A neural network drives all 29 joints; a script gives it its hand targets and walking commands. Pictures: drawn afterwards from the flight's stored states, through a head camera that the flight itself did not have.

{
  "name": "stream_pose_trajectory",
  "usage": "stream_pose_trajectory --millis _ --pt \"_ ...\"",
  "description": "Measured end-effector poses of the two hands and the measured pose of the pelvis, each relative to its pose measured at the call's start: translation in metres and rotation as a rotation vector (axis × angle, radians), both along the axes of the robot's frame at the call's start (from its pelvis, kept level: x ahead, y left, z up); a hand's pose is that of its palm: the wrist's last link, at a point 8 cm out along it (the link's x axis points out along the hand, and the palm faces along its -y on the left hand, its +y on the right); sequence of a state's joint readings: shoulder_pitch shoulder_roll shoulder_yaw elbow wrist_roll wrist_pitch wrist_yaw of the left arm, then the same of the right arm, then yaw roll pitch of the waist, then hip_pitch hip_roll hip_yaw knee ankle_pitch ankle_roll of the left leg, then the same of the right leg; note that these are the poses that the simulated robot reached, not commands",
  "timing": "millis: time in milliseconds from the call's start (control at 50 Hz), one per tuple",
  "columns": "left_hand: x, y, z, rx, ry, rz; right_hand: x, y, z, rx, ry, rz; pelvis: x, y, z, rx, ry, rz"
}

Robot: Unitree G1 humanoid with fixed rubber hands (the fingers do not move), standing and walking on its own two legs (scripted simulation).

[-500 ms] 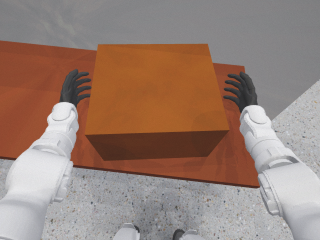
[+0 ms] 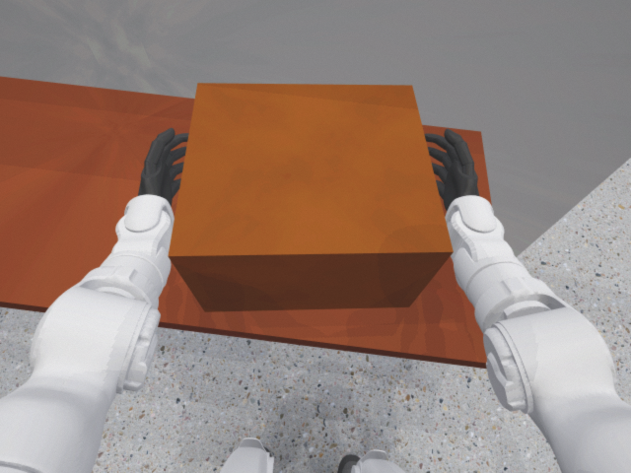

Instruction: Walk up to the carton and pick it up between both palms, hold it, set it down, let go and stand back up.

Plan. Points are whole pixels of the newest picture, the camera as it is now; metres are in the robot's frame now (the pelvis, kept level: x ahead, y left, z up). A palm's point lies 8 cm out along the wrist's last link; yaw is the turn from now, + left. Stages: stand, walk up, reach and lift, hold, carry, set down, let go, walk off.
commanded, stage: reach and lift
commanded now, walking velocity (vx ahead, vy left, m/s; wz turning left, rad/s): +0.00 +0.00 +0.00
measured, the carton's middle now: (307, 199) +0.47 +0.05 +0.02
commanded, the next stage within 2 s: none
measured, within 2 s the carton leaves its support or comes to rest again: neither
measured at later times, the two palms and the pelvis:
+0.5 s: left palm (156, 193) +0.44 +0.24 +0.04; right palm (453, 196) +0.46 -0.14 +0.06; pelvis +0.00 +0.01 +0.01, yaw +0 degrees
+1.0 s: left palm (157, 200) +0.43 +0.24 +0.04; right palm (455, 209) +0.45 -0.14 +0.05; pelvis +0.02 +0.02 +0.04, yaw +0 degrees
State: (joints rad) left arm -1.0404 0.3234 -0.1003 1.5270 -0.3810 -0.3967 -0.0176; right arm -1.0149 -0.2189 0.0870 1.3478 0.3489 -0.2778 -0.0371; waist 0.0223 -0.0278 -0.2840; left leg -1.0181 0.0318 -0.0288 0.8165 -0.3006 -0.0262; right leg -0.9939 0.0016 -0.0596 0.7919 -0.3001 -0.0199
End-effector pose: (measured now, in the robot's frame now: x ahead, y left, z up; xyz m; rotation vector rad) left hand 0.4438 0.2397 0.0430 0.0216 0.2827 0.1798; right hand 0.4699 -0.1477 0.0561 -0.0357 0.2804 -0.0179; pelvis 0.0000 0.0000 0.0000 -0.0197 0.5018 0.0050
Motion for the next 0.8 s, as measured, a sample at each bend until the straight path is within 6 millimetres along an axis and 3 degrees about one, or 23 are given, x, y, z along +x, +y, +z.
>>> stream_pose_trajectory --millis 600,800 --pt "-0.002 0.003 0.0 0.012 0.013 -0.007 -0.006 0.008 0.001 -0.03 0.012 -0.001 0.005 0.009 0.014 -0.009 -0.026 0.001" --pt "-0.009 -0.001 -0.003 -0.015 0.015 -0.026 -0.019 0.004 -0.004 -0.055 -0.028 -0.004 0.012 0.012 0.03 -0.008 -0.11 0.016"
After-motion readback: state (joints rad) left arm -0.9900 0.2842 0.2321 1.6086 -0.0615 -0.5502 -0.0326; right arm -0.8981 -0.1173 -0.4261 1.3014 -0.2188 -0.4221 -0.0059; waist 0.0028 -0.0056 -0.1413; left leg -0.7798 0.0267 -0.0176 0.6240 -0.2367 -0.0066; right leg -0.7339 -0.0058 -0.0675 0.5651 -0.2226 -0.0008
